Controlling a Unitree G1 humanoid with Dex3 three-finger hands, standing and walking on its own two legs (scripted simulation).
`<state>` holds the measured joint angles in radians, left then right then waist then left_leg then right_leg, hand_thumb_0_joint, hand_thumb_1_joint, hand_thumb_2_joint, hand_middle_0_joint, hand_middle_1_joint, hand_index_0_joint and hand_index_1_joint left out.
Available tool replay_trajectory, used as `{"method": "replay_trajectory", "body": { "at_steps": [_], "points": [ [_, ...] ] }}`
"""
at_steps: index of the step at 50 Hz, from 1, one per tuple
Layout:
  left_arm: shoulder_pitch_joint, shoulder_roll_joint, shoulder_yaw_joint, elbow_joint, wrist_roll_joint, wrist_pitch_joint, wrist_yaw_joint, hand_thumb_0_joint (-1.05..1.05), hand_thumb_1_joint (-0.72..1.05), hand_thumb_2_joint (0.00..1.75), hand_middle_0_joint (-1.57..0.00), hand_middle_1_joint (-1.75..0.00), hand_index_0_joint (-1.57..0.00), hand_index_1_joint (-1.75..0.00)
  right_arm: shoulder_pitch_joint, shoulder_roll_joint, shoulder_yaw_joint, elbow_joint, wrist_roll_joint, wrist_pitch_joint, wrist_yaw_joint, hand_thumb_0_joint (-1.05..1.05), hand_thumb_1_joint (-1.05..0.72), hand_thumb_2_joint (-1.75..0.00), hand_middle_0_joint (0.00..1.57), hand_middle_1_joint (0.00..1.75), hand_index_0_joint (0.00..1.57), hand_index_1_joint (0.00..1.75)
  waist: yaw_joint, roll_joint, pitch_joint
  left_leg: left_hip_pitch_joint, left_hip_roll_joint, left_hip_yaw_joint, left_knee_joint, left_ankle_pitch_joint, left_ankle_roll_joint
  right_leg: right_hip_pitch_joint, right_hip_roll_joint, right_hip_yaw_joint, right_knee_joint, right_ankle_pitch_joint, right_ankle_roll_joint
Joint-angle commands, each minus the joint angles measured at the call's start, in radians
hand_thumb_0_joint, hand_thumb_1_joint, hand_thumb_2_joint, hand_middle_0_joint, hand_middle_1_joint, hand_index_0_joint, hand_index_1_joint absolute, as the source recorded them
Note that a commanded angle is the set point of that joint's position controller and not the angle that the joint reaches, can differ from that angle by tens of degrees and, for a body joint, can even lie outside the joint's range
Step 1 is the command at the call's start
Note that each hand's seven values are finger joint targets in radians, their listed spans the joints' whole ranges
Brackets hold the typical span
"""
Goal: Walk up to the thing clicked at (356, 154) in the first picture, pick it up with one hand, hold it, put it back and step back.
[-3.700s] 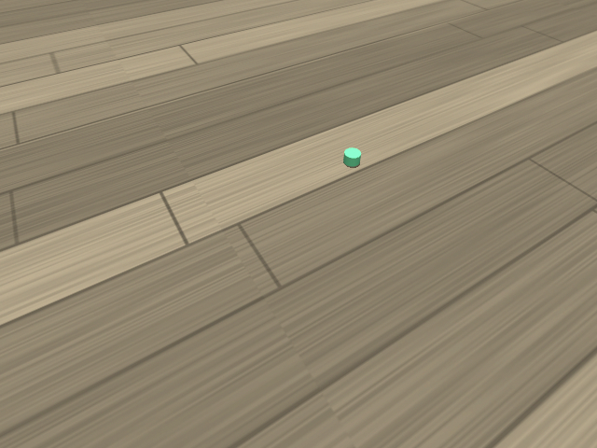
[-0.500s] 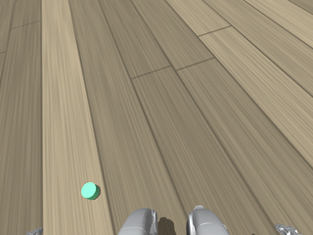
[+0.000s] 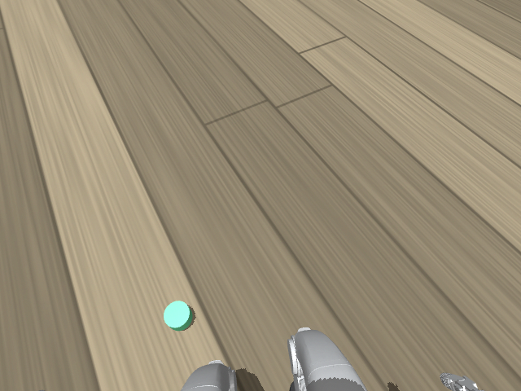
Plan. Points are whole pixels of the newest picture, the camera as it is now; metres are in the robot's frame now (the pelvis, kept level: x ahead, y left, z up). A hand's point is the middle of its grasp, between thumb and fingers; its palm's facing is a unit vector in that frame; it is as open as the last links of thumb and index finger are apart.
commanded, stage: walk up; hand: left
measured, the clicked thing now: (178, 315) +0.39 +0.28 -0.70
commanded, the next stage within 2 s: none
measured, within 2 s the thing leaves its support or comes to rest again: neither
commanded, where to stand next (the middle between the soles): +0.01 +0.13 m, yaw -16 degrees
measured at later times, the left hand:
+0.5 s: hand out of the picture +0.04 +0.51 -0.13, palm faces -0.12 -0.83 -0.55, open 7.3 cm
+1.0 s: hand out of the picture +0.06 +0.40 -0.13, palm faces -0.35 -0.88 -0.34, open 7.3 cm
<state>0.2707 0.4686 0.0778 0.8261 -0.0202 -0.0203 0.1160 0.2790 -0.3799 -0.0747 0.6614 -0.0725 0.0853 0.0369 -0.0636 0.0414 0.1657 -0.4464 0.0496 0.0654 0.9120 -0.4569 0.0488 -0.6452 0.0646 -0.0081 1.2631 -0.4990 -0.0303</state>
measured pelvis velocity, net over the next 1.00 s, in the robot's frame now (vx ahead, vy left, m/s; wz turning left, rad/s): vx -0.10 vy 0.15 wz -0.34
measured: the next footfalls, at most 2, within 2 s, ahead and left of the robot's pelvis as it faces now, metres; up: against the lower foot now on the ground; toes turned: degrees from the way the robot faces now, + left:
right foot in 0.12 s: +0.04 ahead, -0.04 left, +0.00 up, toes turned -7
left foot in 0.42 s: -0.05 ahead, +0.37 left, +0.00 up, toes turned -9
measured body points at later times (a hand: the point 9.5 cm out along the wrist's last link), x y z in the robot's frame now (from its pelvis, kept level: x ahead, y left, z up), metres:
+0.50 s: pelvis -0.11 +0.22 -0.02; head -0.11 +0.20 +0.43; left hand +0.05 +0.55 -0.09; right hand -0.08 -0.12 -0.13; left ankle -0.09 +0.37 -0.70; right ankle -0.01 +0.01 -0.67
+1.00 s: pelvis -0.10 +0.15 +0.01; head -0.06 +0.15 +0.46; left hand +0.07 +0.44 -0.11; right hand -0.22 -0.20 -0.07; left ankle -0.09 +0.37 -0.69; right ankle -0.10 +0.00 -0.70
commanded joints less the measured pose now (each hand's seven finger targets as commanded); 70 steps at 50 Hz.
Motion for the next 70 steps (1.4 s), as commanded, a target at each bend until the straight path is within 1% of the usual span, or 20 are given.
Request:
{"method": "replay_trajectory", "body": {
  "at_steps": [1, 6, 7, 9, 16, 19, 21, 23, 24, 25, 27, 29, 42, 47, 49, 51, 52, 57, 62, 70],
  "points": [
    [0.131, 0.158, 0.048, -0.073, -0.015, -0.038, 0.014, 0.00, 0.90, 0.90, -0.20, -0.30, -0.20, -0.30, -0.013, -0.243, -0.084, -0.122, -0.007, -0.024, -0.021, 0.00, -0.90, -0.90, 0.20, 0.30, 0.20, 0.30, 0.009, 0.235, -0.172, 0.317, 0.169, -0.209, -0.235, 0.830, 0.126, 0.014, -0.060, -0.038, -0.272, 0.031, 0.008],
    [0.325, 0.221, 0.075, -0.044, 0.017, -0.040, 0.036, 0.00, 0.90, 0.90, -0.20, -0.30, -0.20, -0.30, -0.080, -0.187, -0.073, -0.170, 0.024, -0.002, -0.001, 0.00, -0.90, -0.90, 0.20, 0.30, 0.20, 0.30, 0.145, 0.015, -0.269, 0.008, 0.072, -0.099, 0.045, 0.561, -0.046, 0.576, -0.134, 0.087, -0.745, 0.434, -0.063],
    [0.298, 0.271, 0.094, -0.072, 0.035, -0.041, 0.041, 0.00, 0.90, 0.90, -0.20, -0.30, -0.20, -0.30, -0.035, -0.150, -0.066, -0.166, 0.028, -0.002, -0.001, 0.00, -0.90, -0.90, 0.20, 0.30, 0.20, 0.30, 0.138, -0.187, -0.277, -0.277, -0.016, -0.087, 0.252, -0.039, -0.111, 0.739, -0.359, 0.421, -0.714, 0.650, -0.183],
    [0.114, 0.315, 0.097, -0.154, 0.042, -0.038, 0.056, 0.00, 0.90, 0.90, -0.20, -0.30, -0.20, -0.30, 0.021, -0.242, -0.102, -0.165, 0.009, 0.031, -0.026, 0.00, -0.90, -0.90, 0.20, 0.30, 0.20, 0.30, 0.071, -0.167, -0.303, -0.303, 0.053, -0.267, 0.569, -0.211, -0.109, 0.526, -0.643, 0.734, -0.745, 0.644, -0.399],
    [-0.081, 0.219, 0.064, -0.152, 0.079, -0.037, 0.004, 0.00, 0.90, 0.90, -0.20, -0.30, -0.20, -0.30, 0.028, -0.216, -0.090, -0.027, 0.057, 0.012, 0.014, 0.00, -0.90, -0.90, 0.20, 0.30, 0.20, 0.30, 0.022, -0.227, -0.166, 0.008, -0.002, -0.079, 0.267, 0.007, -0.052, 0.100, -0.178, 0.194, -0.724, -0.120, -0.134],
    [-0.090, 0.228, 0.070, -0.154, 0.100, 0.000, -0.043, 0.00, 0.90, 0.90, -0.20, -0.30, -0.20, -0.30, 0.106, -0.229, -0.084, 0.050, 0.082, -0.030, -0.005, 0.00, -0.90, -0.90, 0.20, 0.30, 0.20, 0.30, 0.044, -0.366, -0.216, 0.155, -0.062, 0.062, -0.107, -0.095, -0.098, 0.143, -0.115, 0.171, -0.682, -0.248, -0.123],
    [-0.065, 0.184, 0.072, -0.131, 0.087, 0.040, -0.060, 0.00, 0.90, 0.90, -0.20, -0.30, -0.20, -0.30, 0.276, -0.252, -0.096, 0.144, 0.063, -0.065, -0.040, 0.00, -0.90, -0.90, 0.20, 0.30, 0.20, 0.30, -0.026, -0.145, -0.199, 0.319, -0.089, 0.050, -0.347, -0.007, -0.112, 0.017, -0.041, 0.159, -0.370, -0.292, -0.104],
    [-0.082, 0.081, 0.039, -0.162, 0.069, 0.046, -0.066, 0.00, 0.90, 0.90, -0.20, -0.30, -0.20, -0.30, 0.144, -0.428, -0.114, 0.099, 0.032, -0.096, -0.065, 0.00, -0.90, -0.90, 0.20, 0.30, 0.20, 0.30, 0.023, 0.046, 0.003, 0.128, 0.377, -0.747, -0.614, -0.428, 0.045, -0.322, 0.061, 0.218, -0.007, -0.045, -0.014],
    [-0.173, 0.157, 0.049, -0.152, 0.087, 0.037, -0.063, 0.00, 0.90, 0.90, -0.20, -0.30, -0.20, -0.30, -0.023, -0.514, -0.116, 0.077, 0.054, -0.107, -0.073, 0.00, -0.90, -0.90, 0.20, 0.30, 0.20, 0.30, 0.025, 0.086, 0.099, -0.065, 0.547, -1.007, -0.771, -0.606, 0.206, -0.279, -0.044, 0.281, -0.007, -0.028, 0.010],
    [-0.215, 0.225, 0.069, -0.122, 0.087, 0.027, -0.079, 0.00, 0.90, 0.90, -0.20, -0.30, -0.20, -0.30, -0.131, -0.494, -0.114, 0.071, 0.041, -0.123, -0.083, 0.00, -0.90, -0.90, 0.20, 0.30, 0.20, 0.30, 0.047, 0.010, 0.168, -0.166, 0.535, -0.959, -0.767, -0.613, 0.255, -0.200, -0.077, 0.287, 0.033, 0.037, 0.030],
    [-0.065, 0.220, 0.102, -0.033, 0.058, 0.040, -0.116, 0.00, 0.90, 0.90, -0.20, -0.30, -0.20, -0.30, -0.102, -0.397, -0.086, 0.103, 0.029, -0.155, -0.102, 0.00, -0.90, -0.90, 0.20, 0.30, 0.20, 0.30, 0.110, -0.057, 0.158, -0.039, 0.311, -0.535, -0.600, -0.284, 0.108, -0.182, -0.043, 0.307, 0.044, 0.179, 0.033],
    [0.028, 0.194, 0.108, -0.003, 0.059, 0.069, -0.145, 0.00, 0.90, 0.90, -0.20, -0.30, -0.20, -0.30, -0.029, -0.390, -0.086, 0.158, 0.045, -0.173, -0.111, 0.00, -0.90, -0.90, 0.20, 0.30, 0.20, 0.30, 0.115, 0.034, 0.101, 0.026, 0.251, -0.423, -0.590, -0.207, 0.039, -0.110, -0.003, 0.242, 0.046, 0.222, 0.027],
    [-0.117, 0.179, 0.083, -0.036, 0.051, 0.047, -0.204, 0.00, 0.90, 0.90, -0.20, -0.30, -0.20, -0.30, 0.160, -0.378, -0.088, 0.190, 0.042, -0.194, -0.088, 0.00, -0.90, -0.90, 0.20, 0.30, 0.20, 0.30, -0.008, 0.200, -0.030, 0.403, 0.299, -0.254, -0.587, -0.085, 0.145, -0.076, -0.104, 0.130, -0.301, 0.113, 0.053],
    [0.041, 0.142, 0.080, 0.038, 0.035, 0.022, -0.197, 0.00, 0.90, 0.90, -0.20, -0.30, -0.20, -0.30, 0.039, -0.377, -0.067, 0.149, 0.036, -0.166, -0.067, 0.00, -0.90, -0.90, 0.20, 0.30, 0.20, 0.30, 0.113, 0.252, -0.070, 0.167, 0.255, -0.053, -0.424, 0.202, 0.113, 0.364, -0.117, -0.054, -0.624, 0.093, -0.002],
    [0.227, 0.212, 0.111, 0.109, 0.040, -0.001, -0.168, 0.00, 0.90, 0.90, -0.20, -0.30, -0.20, -0.30, 0.111, -0.244, -0.015, 0.143, 0.045, -0.153, -0.065, 0.00, -0.90, -0.90, 0.20, 0.30, 0.20, 0.30, 0.179, -0.114, -0.180, 0.035, 0.114, 0.044, 0.107, 0.297, 0.042, 0.643, -0.051, 0.003, -0.733, 0.184, 0.007],
    [0.171, 0.321, 0.113, 0.046, 0.046, -0.002, -0.131, 0.00, 0.90, 0.90, -0.20, -0.30, -0.20, -0.30, 0.051, -0.195, 0.001, 0.089, 0.084, -0.146, -0.088, 0.00, -0.90, -0.90, 0.20, 0.30, 0.20, 0.30, 0.170, -0.303, -0.133, -0.237, -0.067, -0.125, 0.283, -0.159, -0.025, 0.575, -0.407, 0.640, -0.946, 0.314, -0.176],
    [0.113, 0.322, 0.108, 0.025, 0.038, -0.001, -0.132, 0.00, 0.90, 0.90, -0.20, -0.30, -0.20, -0.30, -0.001, -0.267, -0.026, 0.098, 0.078, -0.140, -0.095, 0.00, -0.90, -0.90, 0.20, 0.30, 0.20, 0.30, 0.161, -0.216, -0.104, -0.195, -0.023, -0.157, 0.353, -0.187, -0.025, 0.473, -0.462, 0.652, -0.946, 0.316, -0.265],
    [-0.057, 0.163, 0.053, -0.003, 0.021, -0.028, -0.100, 0.00, 0.90, 0.90, -0.20, -0.30, -0.20, -0.30, 0.138, -0.228, -0.010, 0.209, 0.095, -0.125, -0.089, 0.00, -0.90, -0.90, 0.20, 0.30, 0.20, 0.30, 0.040, -0.183, -0.108, -0.039, -0.011, -0.170, 0.205, 0.009, -0.026, 0.367, -0.289, 0.184, -0.755, 0.733, -0.169],
    [-0.041, 0.184, 0.045, -0.017, 0.017, -0.048, -0.068, 0.00, 0.90, 0.90, -0.20, -0.30, -0.20, -0.30, 0.028, -0.218, -0.026, 0.153, 0.076, -0.089, -0.073, 0.00, -0.90, -0.90, 0.20, 0.30, 0.20, 0.30, 0.086, -0.211, -0.143, -0.080, -0.033, -0.163, 0.149, 0.041, -0.039, 0.447, -0.394, 0.224, -0.685, 1.086, -0.220],
    [-0.059, 0.209, 0.050, -0.053, 0.023, -0.026, -0.039, 0.00, 0.90, 0.90, -0.20, -0.30, -0.20, -0.30, -0.055, -0.197, -0.047, 0.096, 0.054, -0.080, -0.040, 0.00, -0.90, -0.90, 0.20, 0.30, 0.20, 0.30, 0.088, -0.216, -0.232, -0.030, -0.030, -0.064, -0.099, 0.060, -0.025, 0.526, -0.367, 0.176, -0.540, 1.011, -0.186]
  ]
}}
